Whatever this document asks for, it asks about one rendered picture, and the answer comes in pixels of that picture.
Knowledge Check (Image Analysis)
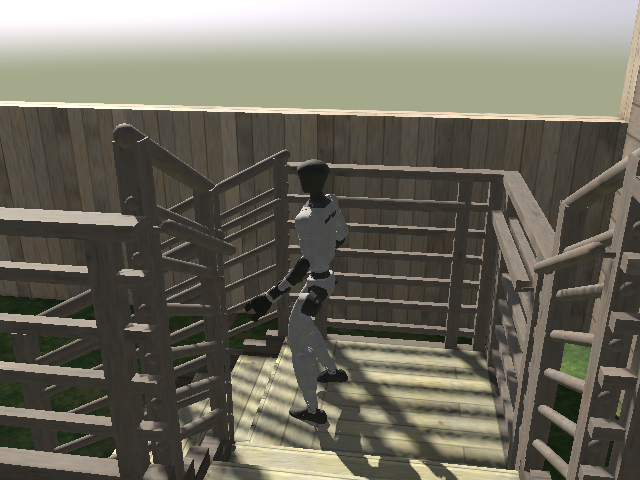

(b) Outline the left robot forearm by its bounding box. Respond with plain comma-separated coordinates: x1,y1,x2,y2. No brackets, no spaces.
265,258,310,303

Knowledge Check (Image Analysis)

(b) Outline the right robot forearm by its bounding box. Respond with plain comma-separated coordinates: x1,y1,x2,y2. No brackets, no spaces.
335,237,346,252

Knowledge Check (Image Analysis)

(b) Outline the humanoid robot head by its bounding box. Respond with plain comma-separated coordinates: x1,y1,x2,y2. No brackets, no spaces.
297,159,331,208

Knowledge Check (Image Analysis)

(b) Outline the left robot foot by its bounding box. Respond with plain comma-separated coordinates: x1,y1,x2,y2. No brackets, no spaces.
289,406,327,424

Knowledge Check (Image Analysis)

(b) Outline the robot left hand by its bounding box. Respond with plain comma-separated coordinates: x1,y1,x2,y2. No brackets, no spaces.
244,294,272,322

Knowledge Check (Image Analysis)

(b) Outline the left robot upper arm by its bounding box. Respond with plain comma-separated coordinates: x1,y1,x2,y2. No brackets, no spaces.
295,209,316,272

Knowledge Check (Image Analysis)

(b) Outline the right robot upper arm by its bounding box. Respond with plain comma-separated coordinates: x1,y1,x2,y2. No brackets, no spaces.
325,194,349,241

